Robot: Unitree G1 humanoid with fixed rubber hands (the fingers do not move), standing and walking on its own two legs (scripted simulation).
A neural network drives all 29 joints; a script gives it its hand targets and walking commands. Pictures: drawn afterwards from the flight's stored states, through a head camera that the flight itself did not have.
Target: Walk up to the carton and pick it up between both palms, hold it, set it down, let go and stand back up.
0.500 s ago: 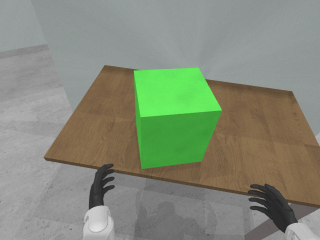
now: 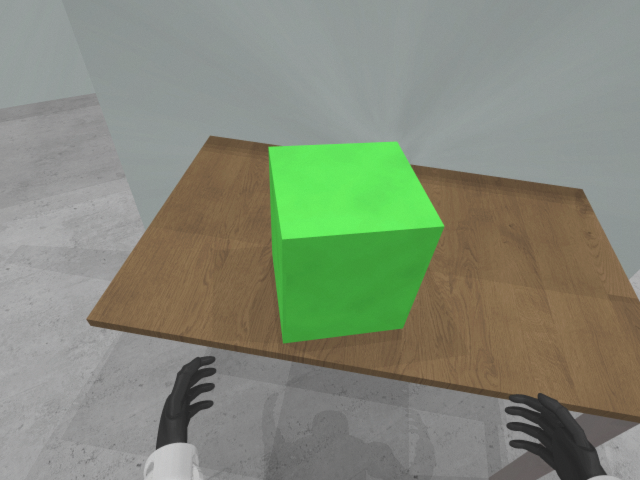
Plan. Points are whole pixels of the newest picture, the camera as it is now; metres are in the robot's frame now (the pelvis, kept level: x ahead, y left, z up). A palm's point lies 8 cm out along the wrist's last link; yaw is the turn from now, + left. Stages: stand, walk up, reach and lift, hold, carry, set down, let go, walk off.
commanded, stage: set down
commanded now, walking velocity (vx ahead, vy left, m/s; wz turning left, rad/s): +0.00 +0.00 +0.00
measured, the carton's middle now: (339, 243) +0.47 +0.03 +0.01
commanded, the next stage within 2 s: let go in 1.20 s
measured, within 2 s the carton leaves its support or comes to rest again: neither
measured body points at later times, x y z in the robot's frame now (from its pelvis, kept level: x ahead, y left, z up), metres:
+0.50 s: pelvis +0.01 +0.01 +0.00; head +0.01 +0.03 +0.45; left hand +0.17 +0.22 -0.04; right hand +0.21 -0.24 -0.05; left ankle -0.02 +0.14 -0.75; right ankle -0.01 -0.08 -0.75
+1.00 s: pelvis +0.00 +0.01 +0.00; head +0.01 +0.04 +0.45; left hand +0.15 +0.24 -0.06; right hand +0.19 -0.20 -0.08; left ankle -0.02 +0.14 -0.75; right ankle -0.01 -0.08 -0.75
